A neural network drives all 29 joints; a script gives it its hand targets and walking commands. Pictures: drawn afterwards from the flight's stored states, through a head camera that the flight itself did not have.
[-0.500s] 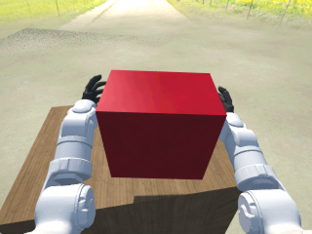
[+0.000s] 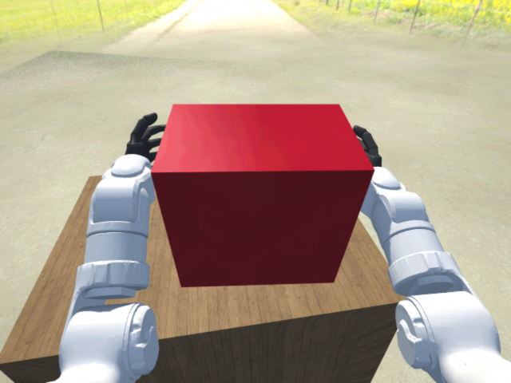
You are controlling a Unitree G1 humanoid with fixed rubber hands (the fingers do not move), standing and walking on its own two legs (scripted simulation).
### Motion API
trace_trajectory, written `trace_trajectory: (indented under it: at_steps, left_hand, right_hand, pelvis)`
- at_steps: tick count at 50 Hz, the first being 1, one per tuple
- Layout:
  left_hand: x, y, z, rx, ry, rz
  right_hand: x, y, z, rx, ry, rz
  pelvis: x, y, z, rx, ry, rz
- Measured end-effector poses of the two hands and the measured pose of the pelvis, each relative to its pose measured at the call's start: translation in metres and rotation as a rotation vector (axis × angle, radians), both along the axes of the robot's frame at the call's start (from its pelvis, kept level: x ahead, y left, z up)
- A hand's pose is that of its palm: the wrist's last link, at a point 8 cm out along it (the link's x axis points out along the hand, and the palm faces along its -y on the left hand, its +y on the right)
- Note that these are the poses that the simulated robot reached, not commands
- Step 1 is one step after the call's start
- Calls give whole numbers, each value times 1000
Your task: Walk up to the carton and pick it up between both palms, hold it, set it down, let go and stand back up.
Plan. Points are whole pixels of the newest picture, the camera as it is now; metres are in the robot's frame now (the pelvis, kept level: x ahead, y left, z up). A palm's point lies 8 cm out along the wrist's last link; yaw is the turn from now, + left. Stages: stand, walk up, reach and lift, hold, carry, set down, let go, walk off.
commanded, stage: reach and lift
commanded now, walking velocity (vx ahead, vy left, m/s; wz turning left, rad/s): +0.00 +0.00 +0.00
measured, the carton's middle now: (257, 198) +0.37 -0.02 +0.17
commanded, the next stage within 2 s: hold in 0.80 s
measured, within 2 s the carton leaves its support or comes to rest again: neither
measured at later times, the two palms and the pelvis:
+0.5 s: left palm (137, 161) +0.38 +0.15 +0.25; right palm (370, 165) +0.37 -0.20 +0.22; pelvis +0.00 +0.00 +0.00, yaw +0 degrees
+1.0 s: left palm (135, 159) +0.38 +0.15 +0.26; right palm (372, 159) +0.36 -0.20 +0.24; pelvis +0.00 +0.00 +0.00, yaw +0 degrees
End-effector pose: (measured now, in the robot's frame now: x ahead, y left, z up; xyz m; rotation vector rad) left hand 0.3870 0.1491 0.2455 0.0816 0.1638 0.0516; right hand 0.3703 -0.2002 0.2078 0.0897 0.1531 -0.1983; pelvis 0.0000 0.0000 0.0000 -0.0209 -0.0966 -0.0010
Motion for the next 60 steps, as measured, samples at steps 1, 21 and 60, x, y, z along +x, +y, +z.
trace_trajectory:
  at_steps: [1, 21, 60]
  left_hand:
    - [1, 0, 0, -3, 2, 2]
    - [-6, 1, 3, -21, -15, 14]
    - [-16, 1, 21, -38, -9, 19]
  right_hand:
    - [1, 0, 1, -1, 2, 1]
    - [0, 0, 16, -11, -12, 13]
    - [-10, -1, 36, -13, -3, 19]
  pelvis:
    - [0, 0, 0, 0, 0, 0]
    - [-2, -1, 0, 1, -1, 0]
    - [-5, -2, 0, 2, -5, 2]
